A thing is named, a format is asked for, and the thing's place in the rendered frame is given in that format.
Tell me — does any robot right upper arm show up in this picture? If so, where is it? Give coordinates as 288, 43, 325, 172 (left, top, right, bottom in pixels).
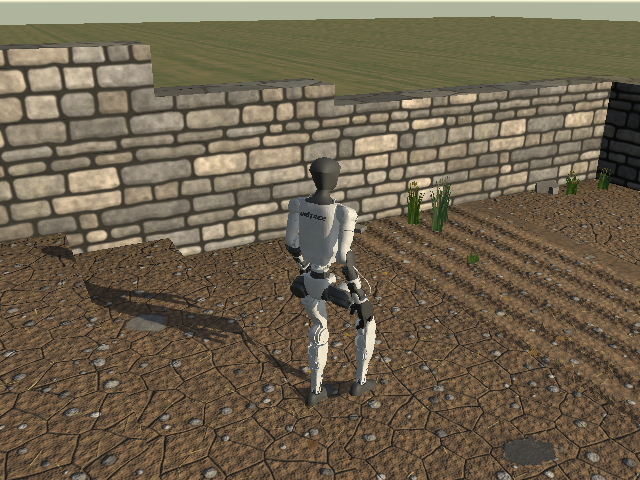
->
335, 204, 358, 265

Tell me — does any robot left hand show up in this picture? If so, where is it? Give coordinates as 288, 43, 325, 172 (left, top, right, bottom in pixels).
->
298, 263, 312, 275

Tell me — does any left robot shin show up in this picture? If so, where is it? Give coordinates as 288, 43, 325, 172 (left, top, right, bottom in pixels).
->
307, 326, 328, 394

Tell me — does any right robot forearm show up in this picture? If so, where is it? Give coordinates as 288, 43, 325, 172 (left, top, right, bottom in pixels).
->
342, 250, 367, 304

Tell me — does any robot head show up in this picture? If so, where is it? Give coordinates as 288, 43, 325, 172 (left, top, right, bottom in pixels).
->
305, 157, 341, 205

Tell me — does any robot left upper arm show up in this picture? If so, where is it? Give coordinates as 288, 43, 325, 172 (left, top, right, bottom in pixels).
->
285, 197, 307, 248

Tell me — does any robot right hand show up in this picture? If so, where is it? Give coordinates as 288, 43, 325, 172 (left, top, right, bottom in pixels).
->
350, 300, 374, 330

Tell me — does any left robot forearm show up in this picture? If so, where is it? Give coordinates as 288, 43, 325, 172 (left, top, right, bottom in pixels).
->
285, 244, 310, 270

